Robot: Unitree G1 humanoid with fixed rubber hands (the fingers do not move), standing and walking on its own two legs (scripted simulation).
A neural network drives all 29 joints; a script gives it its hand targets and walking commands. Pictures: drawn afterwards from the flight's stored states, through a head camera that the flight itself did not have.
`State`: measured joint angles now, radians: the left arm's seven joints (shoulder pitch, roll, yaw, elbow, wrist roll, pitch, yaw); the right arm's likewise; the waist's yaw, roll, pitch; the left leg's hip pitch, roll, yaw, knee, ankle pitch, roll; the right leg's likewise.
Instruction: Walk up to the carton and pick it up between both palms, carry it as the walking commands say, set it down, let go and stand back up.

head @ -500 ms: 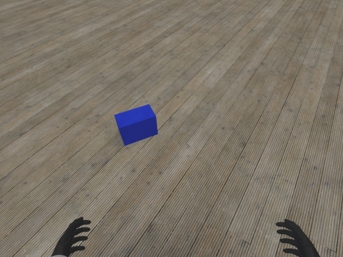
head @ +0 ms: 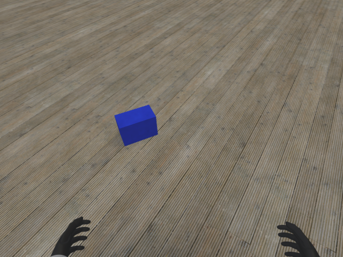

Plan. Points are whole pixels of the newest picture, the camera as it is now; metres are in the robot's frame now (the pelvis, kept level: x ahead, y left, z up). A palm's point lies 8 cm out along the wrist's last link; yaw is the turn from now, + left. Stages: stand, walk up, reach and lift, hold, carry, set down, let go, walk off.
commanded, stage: stand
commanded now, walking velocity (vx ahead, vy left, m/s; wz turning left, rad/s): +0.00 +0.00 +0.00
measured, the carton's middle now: (136, 125) +1.10 +0.32 -0.66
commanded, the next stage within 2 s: walk up in 0.82 s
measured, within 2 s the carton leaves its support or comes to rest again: neither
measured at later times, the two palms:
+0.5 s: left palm out of the picture +0.14 +0.28 -0.06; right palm out of the picture +0.14 -0.28 -0.07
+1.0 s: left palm out of the picture +0.14 +0.28 -0.06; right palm out of the picture +0.13 -0.28 -0.07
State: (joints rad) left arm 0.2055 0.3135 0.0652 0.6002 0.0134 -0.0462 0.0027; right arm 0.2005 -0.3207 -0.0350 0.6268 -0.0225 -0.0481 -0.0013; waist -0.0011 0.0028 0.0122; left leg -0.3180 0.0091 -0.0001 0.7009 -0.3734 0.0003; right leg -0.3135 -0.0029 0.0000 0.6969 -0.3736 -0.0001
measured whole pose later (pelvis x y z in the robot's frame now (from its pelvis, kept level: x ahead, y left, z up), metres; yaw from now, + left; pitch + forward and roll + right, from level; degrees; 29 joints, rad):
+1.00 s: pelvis -0.01 +0.00 +0.00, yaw +0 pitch -2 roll +0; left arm 0.21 0.32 0.06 0.60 0.01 -0.05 0.00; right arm 0.20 -0.33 -0.04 0.67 -0.02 -0.05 0.00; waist 0.00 0.00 0.01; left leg -0.32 0.01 0.00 0.70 -0.36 0.00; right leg -0.31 0.00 0.00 0.70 -0.36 0.00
